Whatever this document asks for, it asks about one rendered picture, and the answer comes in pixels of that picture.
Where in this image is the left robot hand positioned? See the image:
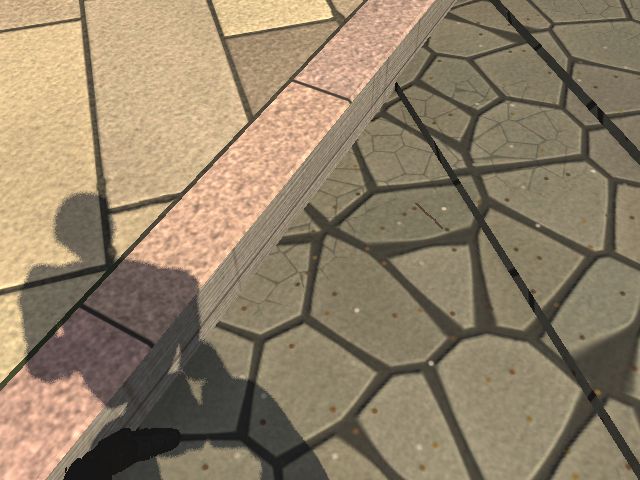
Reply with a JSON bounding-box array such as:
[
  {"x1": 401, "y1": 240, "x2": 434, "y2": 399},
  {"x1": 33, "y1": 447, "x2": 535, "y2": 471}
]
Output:
[{"x1": 63, "y1": 428, "x2": 181, "y2": 480}]

